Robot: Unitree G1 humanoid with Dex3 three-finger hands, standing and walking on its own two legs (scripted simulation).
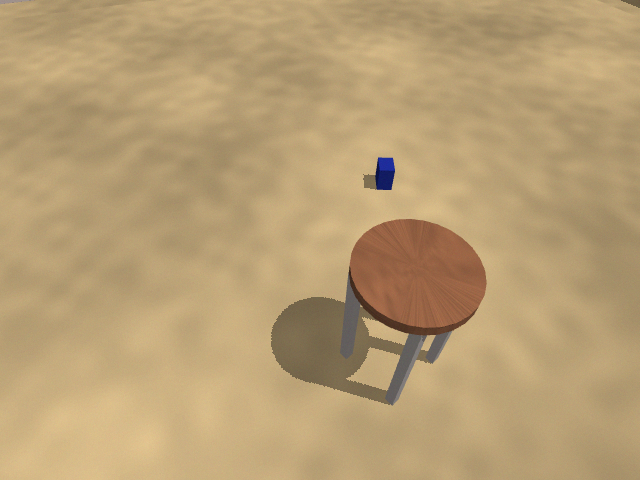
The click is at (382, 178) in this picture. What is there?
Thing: carton on end
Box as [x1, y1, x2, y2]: [375, 158, 394, 189]
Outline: 378,158 375,175 377,189 390,189 394,173 392,158
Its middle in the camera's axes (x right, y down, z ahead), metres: +0.30 -0.31 +1.85
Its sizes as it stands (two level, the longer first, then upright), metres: 0.094 0.069 0.116
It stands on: the floor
